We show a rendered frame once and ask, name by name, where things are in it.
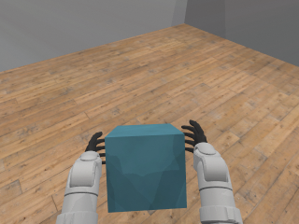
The left robot hand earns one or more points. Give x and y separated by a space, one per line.
92 145

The right robot hand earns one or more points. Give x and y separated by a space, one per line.
198 135

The left robot forearm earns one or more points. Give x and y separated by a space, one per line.
82 190

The carton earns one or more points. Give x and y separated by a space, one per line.
145 168

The right robot forearm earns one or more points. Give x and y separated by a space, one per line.
215 186

